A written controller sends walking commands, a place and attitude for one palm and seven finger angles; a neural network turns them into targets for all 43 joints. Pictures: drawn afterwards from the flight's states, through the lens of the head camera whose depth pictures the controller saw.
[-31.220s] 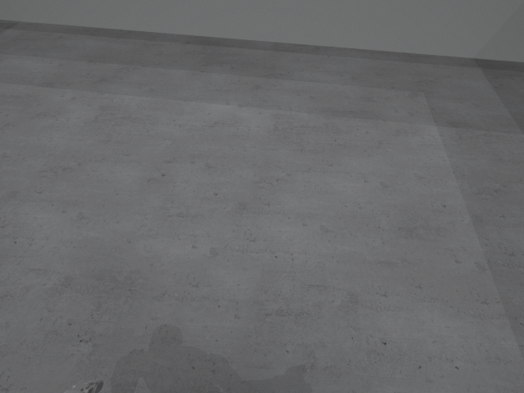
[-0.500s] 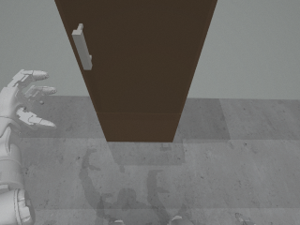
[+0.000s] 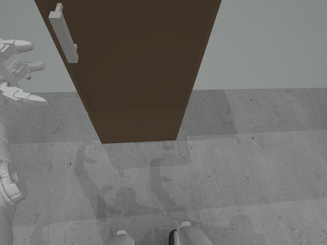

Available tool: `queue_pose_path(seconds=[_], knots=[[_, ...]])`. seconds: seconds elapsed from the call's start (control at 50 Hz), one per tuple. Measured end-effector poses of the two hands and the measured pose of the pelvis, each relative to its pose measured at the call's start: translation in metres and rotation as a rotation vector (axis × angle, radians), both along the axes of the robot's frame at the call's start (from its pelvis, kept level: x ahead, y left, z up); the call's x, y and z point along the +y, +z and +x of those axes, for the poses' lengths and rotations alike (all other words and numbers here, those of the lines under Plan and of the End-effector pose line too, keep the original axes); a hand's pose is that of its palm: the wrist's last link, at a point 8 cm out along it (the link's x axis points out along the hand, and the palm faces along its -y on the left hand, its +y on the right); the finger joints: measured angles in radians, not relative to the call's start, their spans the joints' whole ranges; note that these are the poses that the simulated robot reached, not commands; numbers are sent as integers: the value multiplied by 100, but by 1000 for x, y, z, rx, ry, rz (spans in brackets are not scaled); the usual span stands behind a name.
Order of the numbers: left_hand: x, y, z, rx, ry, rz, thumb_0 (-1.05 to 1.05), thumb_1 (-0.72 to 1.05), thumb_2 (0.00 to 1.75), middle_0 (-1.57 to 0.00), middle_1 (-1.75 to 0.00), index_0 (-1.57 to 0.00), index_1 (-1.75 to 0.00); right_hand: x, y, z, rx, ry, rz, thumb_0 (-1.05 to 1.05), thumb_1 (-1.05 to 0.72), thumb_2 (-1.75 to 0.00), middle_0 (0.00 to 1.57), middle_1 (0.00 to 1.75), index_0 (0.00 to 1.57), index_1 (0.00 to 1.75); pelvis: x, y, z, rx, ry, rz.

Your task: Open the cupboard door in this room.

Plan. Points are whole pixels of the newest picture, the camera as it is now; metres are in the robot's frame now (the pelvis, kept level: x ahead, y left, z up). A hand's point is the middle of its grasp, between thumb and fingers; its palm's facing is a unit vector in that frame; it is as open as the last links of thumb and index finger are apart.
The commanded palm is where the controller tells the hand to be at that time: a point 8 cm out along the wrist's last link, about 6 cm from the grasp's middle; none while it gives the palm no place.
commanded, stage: move the hooked fingers beside the handle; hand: left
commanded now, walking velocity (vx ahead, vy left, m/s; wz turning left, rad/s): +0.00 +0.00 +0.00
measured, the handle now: (66, 34) +0.63 +0.23 +0.10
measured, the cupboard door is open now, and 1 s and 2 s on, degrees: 0 0 0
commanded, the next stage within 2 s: slide the fingers in behind the handle in 1.76 s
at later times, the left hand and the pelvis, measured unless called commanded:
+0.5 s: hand (34, 46) +0.56 +0.29 +0.11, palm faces +0.01 -1.00 +0.00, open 14.0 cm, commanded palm +0.56 +0.33 +0.10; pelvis +0.01 +0.01 -0.01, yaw -1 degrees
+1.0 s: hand (30, 49) +0.57 +0.31 +0.10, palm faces +0.01 -1.00 +0.01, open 14.0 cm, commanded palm +0.57 +0.32 +0.09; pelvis +0.03 +0.02 -0.01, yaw -2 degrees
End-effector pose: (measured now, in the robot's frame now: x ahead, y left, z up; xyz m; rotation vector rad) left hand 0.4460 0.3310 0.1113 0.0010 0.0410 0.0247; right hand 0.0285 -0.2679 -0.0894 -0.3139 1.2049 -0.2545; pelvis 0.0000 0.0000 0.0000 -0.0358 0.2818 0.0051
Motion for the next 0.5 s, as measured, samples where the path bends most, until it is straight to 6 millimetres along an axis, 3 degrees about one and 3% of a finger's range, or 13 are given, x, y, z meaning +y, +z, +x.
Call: queue_pose_path(seconds=[0.22, 0.5], knots=[[12, 5, 37, -1, -1, 14, -1, -50, 30, -30, -120, -30, -120, 3, 2, -40, 149, -58, -26, 1, -90, -90, 21, 30, 20, 30, 4, -5, 0, 60, -2, -17], [11, 2, 95, 7, -11, 0, -1, -50, 30, -30, -120, -30, -120, 18, 9, -79, 312, -127, -43, 1, -90, -90, 21, 30, 20, 30, 12, -13, 7, 146, -8, -41]])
